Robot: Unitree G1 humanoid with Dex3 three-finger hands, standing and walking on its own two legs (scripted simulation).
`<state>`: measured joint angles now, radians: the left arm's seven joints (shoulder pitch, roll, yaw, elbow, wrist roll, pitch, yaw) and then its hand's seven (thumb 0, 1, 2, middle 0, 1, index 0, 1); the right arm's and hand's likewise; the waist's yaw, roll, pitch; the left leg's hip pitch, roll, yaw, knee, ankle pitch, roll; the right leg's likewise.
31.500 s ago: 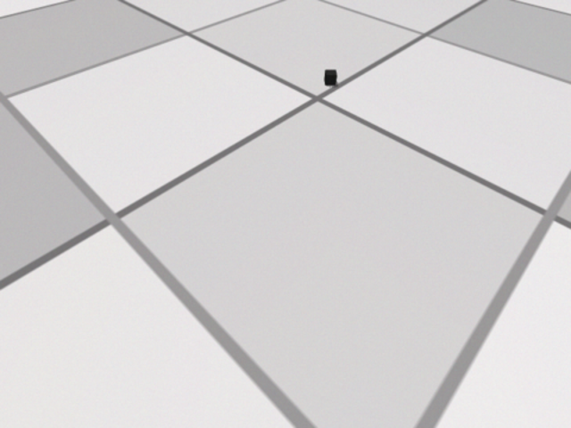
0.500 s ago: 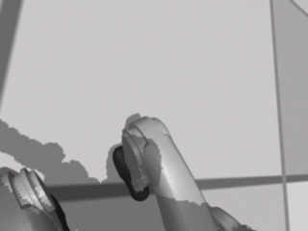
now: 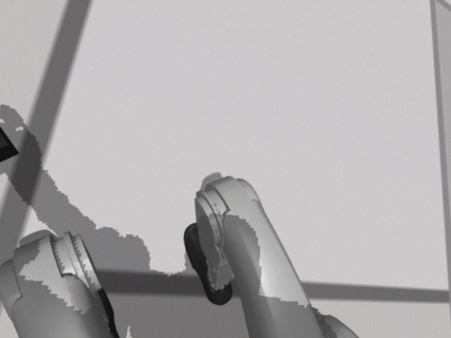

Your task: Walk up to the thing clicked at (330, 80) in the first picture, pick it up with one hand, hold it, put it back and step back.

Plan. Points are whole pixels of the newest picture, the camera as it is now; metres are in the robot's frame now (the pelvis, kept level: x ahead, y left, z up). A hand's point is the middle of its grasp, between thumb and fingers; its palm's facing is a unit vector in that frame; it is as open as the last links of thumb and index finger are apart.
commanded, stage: withdraw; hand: left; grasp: from above
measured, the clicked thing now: out of the picture +0.49 +0.28 -0.28
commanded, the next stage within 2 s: home in 0.64 s
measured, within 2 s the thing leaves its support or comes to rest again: neither
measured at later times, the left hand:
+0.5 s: hand out of the picture +0.46 +0.30 -0.06, palm faces -0.45 -0.09 -0.89, open 14.1 cm
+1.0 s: hand out of the picture +0.47 +0.27 -0.12, palm faces -0.31 -0.18 -0.93, open 13.0 cm
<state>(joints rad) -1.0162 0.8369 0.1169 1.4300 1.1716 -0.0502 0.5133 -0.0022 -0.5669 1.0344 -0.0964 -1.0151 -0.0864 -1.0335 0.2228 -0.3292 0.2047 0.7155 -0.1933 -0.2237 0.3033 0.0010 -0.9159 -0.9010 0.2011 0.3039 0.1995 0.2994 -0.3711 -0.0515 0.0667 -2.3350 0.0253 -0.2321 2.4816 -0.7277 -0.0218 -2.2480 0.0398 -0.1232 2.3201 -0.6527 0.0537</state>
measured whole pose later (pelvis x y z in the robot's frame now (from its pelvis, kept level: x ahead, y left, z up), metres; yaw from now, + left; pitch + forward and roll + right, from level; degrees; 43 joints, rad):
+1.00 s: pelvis +0.00 -0.01 +0.03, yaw +6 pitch +36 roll -6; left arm -0.96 0.60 0.04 1.26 1.10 -0.05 0.37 0.00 -0.25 0.88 -0.21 -0.72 -0.20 -0.73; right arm 0.23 -0.23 0.07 0.71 -0.11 -0.03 0.12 0.00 -0.89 -0.89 0.20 0.30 0.20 0.30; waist -0.27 0.02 -0.08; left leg -2.28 0.01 -0.12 2.33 -0.68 -0.02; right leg -2.23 0.01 -0.03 2.26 -0.66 0.05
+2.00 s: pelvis +0.06 +0.01 +0.37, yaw +13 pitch +15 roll -3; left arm 0.35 0.22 0.04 -0.01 -0.06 0.44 0.09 0.01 0.90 0.90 -0.20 -0.30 -0.21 -0.30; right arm 0.28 -0.20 0.05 0.54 0.03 -0.14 -0.16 0.01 -0.90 -0.89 0.20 0.30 0.20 0.30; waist -0.07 0.04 -0.18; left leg -0.89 0.04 -0.06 1.15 -0.52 -0.01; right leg -0.84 -0.01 -0.05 1.07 -0.49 0.02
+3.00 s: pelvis +0.07 +0.01 +0.39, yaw +13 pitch +9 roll -3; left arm 0.50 0.22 0.03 -0.14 -0.06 0.45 0.01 0.01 0.81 0.84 -0.19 -0.28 -0.20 -0.29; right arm 0.30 -0.22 0.04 0.55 0.01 -0.26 -0.19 0.01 -0.90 -0.89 0.20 0.30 0.20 0.30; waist -0.04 0.04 -0.15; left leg -0.71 0.04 -0.06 1.02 -0.48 -0.01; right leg -0.66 -0.01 -0.05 0.95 -0.45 0.02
